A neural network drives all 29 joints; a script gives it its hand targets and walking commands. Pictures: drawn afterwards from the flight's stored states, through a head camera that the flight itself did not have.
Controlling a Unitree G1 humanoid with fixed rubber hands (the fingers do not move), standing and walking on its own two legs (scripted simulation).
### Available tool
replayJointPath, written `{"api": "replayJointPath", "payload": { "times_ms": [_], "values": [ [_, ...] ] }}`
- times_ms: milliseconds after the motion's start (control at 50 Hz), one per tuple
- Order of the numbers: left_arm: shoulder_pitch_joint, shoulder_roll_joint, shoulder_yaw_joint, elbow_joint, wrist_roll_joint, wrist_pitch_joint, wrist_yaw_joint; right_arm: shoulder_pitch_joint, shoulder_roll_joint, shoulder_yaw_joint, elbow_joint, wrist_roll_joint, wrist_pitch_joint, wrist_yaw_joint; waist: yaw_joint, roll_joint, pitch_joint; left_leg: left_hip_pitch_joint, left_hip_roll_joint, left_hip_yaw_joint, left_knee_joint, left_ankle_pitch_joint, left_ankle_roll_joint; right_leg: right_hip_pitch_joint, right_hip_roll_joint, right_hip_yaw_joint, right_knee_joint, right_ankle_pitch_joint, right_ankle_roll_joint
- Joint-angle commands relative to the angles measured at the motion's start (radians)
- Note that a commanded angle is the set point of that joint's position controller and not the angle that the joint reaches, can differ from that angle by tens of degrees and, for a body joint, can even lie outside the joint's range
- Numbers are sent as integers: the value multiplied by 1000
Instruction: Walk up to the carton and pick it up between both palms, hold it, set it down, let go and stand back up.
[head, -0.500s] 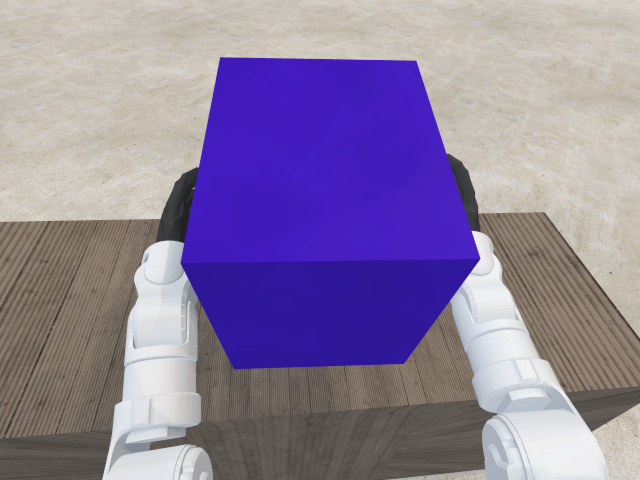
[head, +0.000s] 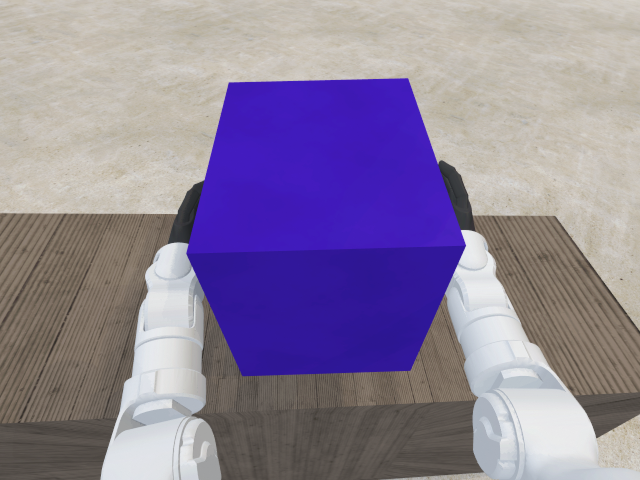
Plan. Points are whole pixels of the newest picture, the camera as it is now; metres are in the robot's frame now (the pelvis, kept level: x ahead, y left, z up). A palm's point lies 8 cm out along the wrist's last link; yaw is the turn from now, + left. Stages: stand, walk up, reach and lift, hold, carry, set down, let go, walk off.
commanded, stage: set down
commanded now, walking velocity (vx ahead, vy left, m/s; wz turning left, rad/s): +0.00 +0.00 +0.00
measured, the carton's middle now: (322, 231) +0.42 +0.04 +0.09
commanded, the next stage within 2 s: none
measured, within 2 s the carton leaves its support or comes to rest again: neither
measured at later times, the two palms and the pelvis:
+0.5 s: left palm (207, 251) +0.39 +0.19 +0.07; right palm (449, 235) +0.42 -0.14 +0.10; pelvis +0.02 +0.00 +0.00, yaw -1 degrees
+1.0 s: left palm (210, 262) +0.38 +0.19 +0.05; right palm (448, 251) +0.40 -0.14 +0.08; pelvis +0.00 +0.00 +0.00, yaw -2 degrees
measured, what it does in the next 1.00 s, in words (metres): stands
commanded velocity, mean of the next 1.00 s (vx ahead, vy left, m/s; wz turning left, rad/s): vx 0.00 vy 0.00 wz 0.00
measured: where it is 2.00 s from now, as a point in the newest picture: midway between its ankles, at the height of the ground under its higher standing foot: outside the picture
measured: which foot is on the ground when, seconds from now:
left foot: down 0.00-1.00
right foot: down 0.00-1.00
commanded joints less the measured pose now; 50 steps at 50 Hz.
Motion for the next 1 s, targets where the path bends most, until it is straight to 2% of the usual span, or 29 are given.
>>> {"api": "replayJointPath", "payload": {
  "times_ms": [0,20,100,120,140,180,200,220,240,260,360,380,480,520,540,580,600,620,680,700,740,760,820,840,860,880,920,960,980],
  "values": [
    [-679,-473,-361,-60,-63,-159,-53,-577,447,176,-101,-59,-132,148,-29,181,-455,226,-52,141,38,259,-32,-126,82,-142,-42,92,-28],
    [-698,-477,-362,-38,-62,-173,-46,-568,447,150,-60,-80,-137,150,-43,169,-446,214,-51,137,40,251,-34,-126,78,-142,-43,92,-26],
    [-658,-458,-332,28,-57,-232,-38,-537,484,181,-30,-95,-160,150,3,135,-491,195,-60,156,54,325,-10,-86,67,-121,-22,205,-5],
    [-652,-455,-305,70,-47,-235,-42,-547,482,162,-29,-102,-161,148,-13,103,-458,187,-57,148,50,310,-4,-90,68,-118,-28,208,-4],
    [-645,-432,-268,96,-32,-237,-46,-547,490,165,-10,-112,-153,146,15,89,-422,148,-62,161,44,282,5,-62,64,-110,-26,198,5],
    [-604,-431,-251,127,-30,-250,-56,-533,512,186,-22,-117,-154,142,24,36,-430,133,-62,157,36,305,19,-23,63,-110,-9,281,16],
    [-601,-437,-256,132,-39,-259,-59,-525,511,178,-5,-116,-162,143,14,50,-441,133,-64,156,36,309,16,-32,62,-110,-6,288,10],
    [-599,-427,-233,138,-33,-264,-62,-521,528,203,-14,-118,-159,139,36,20,-431,109,-65,160,36,318,25,-5,58,-101,2,341,20],
    [-609,-452,-251,119,-35,-274,-61,-517,542,211,-1,-109,-165,138,31,43,-461,137,-66,161,48,372,16,6,65,-102,8,377,20],
    [-609,-446,-253,110,-40,-285,-59,-516,535,225,1,-105,-171,140,41,29,-442,128,-63,160,44,376,18,0,67,-107,4,358,20],
    [-607,-463,-273,130,-57,-321,-54,-508,557,263,-17,-106,-193,127,32,11,-477,111,-65,157,65,443,11,33,71,-98,25,480,17],
    [-608,-479,-307,113,-70,-331,-50,-525,577,271,-35,-100,-207,127,30,49,-506,99,-64,156,76,461,4,36,66,-96,40,521,14],
    [-603,-499,-330,127,-65,-372,-41,-477,587,272,22,-111,-233,120,12,101,-562,123,-58,149,107,545,-19,3,70,-98,48,577,11],
    [-636,-504,-340,135,-55,-396,-33,-474,595,271,70,-108,-241,123,15,139,-569,115,-57,147,118,568,-30,-5,67,-91,45,557,-1],
    [-634,-492,-322,135,-48,-399,-30,-467,589,260,78,-116,-239,122,22,130,-534,119,-51,148,110,554,-31,-21,73,-100,35,512,-2],
    [-665,-530,-363,145,-77,-414,-28,-487,604,249,58,-123,-251,118,-15,119,-573,136,-49,139,127,564,-35,-50,74,-104,33,512,-7],
    [-663,-510,-351,149,-67,-422,-28,-474,598,241,100,-121,-250,122,-4,136,-565,129,-50,145,120,552,-34,-57,72,-98,29,501,-4],
    [-661,-526,-364,173,-80,-431,-30,-468,606,232,86,-146,-255,121,-25,123,-580,119,-48,143,125,537,-31,-59,64,-100,32,524,-2],
    [-661,-501,-328,245,-66,-452,-32,-479,604,196,147,-171,-259,121,-9,87,-551,82,-43,145,107,485,-23,-80,68,-102,21,461,-3],
    [-669,-516,-318,256,-63,-459,-33,-489,605,177,133,-172,-267,127,-15,91,-568,100,-41,139,106,480,-23,-88,71,-104,22,439,-6],
    [-679,-498,-289,281,-50,-468,-35,-496,621,172,151,-175,-259,135,2,87,-513,73,-42,141,91,442,-14,-77,61,-93,22,400,1],
    [-710,-500,-279,298,-49,-473,-35,-520,605,139,162,-190,-259,138,-6,85,-520,68,-43,148,84,425,-15,-87,64,-97,15,377,-3],
    [-708,-463,-216,350,-29,-477,-37,-536,595,98,149,-204,-252,152,24,70,-491,33,-40,155,64,346,-3,-107,65,-93,0,270,-5],
    [-754,-458,-232,339,-41,-485,-36,-540,582,52,168,-221,-249,157,-4,74,-493,34,-37,158,54,306,-10,-142,68,-105,-15,205,-11],
    [-733,-471,-217,347,-31,-492,-31,-538,594,61,176,-222,-254,164,22,83,-517,48,-37,160,61,326,-10,-153,72,-105,-10,211,-13],
    [-744,-471,-219,341,-33,-502,-22,-558,591,54,168,-230,-258,169,22,86,-527,46,-38,163,59,314,-10,-171,71,-97,-15,193,-16],
    [-727,-443,-164,391,-6,-507,-20,-573,587,26,153,-251,-260,176,53,74,-510,3,-41,178,45,272,2,-174,66,-96,-22,157,-12],
    [-763,-429,-166,396,-13,-520,-14,-566,579,1,187,-267,-253,180,41,71,-511,-14,-37,171,38,242,4,-181,64,-97,-17,138,-11],
    [-740,-423,-135,410,8,-514,-13,-557,592,1,193,-281,-245,182,63,77,-513,-32,-41,178,32,237,14,-160,54,-83,-17,140,-9]
  ]
}}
